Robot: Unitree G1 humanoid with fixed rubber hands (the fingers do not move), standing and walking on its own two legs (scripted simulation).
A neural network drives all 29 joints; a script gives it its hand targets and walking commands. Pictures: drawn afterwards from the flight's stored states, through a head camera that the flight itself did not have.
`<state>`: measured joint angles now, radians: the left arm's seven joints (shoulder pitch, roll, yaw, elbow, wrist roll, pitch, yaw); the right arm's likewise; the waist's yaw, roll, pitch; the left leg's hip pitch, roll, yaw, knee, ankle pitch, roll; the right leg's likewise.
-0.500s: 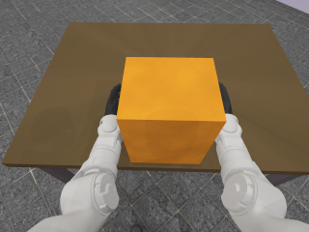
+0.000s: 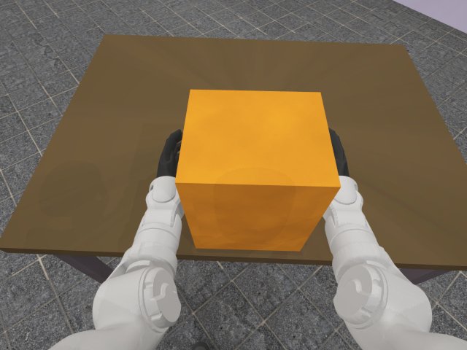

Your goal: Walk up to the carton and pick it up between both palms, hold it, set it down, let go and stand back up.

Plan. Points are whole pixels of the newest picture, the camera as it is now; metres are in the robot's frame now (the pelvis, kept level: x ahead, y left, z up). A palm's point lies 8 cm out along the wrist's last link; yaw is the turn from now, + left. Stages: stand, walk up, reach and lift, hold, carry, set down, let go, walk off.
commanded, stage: reach and lift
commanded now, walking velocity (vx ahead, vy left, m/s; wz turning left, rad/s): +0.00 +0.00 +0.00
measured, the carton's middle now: (251, 179) +0.40 +0.03 +0.03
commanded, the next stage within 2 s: none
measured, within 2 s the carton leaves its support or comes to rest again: leaves its support in 0.80 s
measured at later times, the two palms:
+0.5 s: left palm (170, 173) +0.40 +0.18 +0.03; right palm (335, 172) +0.42 -0.12 +0.04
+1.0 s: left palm (165, 170) +0.40 +0.19 +0.04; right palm (333, 161) +0.43 -0.11 +0.07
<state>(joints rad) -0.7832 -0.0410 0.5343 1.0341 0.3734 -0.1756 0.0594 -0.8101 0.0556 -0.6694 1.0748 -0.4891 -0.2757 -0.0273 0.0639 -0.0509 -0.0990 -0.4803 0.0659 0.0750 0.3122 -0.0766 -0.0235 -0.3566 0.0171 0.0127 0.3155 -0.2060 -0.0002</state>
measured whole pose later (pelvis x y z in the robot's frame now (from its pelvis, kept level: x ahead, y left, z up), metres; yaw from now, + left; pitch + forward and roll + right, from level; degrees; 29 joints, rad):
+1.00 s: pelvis -0.01 +0.00 +0.00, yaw +1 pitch +17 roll -1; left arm -0.80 0.00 0.48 1.10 0.30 -0.26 0.10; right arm -0.86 0.01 -0.58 1.21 -0.43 -0.41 -0.08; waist 0.05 -0.06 -0.17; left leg -0.54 0.07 0.06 0.30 -0.05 -0.02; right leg -0.41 0.02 -0.01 0.30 -0.18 0.00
